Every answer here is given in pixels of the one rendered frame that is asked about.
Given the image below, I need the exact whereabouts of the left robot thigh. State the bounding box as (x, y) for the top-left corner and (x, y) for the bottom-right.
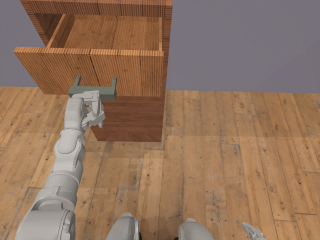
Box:
(106, 216), (140, 240)

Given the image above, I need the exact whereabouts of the robot left upper arm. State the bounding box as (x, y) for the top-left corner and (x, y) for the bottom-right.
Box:
(17, 209), (76, 240)

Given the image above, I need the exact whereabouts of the robot thigh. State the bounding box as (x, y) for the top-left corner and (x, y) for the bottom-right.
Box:
(178, 221), (215, 240)
(106, 216), (140, 240)

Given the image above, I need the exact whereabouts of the cabinet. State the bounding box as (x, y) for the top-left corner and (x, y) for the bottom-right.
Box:
(20, 0), (173, 142)

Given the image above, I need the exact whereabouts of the left robot hand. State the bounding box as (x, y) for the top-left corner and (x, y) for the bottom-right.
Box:
(64, 90), (106, 134)

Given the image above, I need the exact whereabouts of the right robot thigh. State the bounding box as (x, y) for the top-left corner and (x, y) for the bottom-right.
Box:
(178, 221), (215, 240)

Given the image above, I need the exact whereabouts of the left robot forearm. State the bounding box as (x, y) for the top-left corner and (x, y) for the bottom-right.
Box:
(14, 128), (86, 240)

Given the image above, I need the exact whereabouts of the handle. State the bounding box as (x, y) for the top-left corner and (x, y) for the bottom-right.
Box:
(68, 75), (117, 101)

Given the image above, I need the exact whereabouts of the right robot hand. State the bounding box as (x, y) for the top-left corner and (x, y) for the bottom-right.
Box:
(241, 222), (268, 240)

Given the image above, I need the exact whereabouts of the drawer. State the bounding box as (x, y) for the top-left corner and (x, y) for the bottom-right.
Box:
(13, 14), (164, 97)

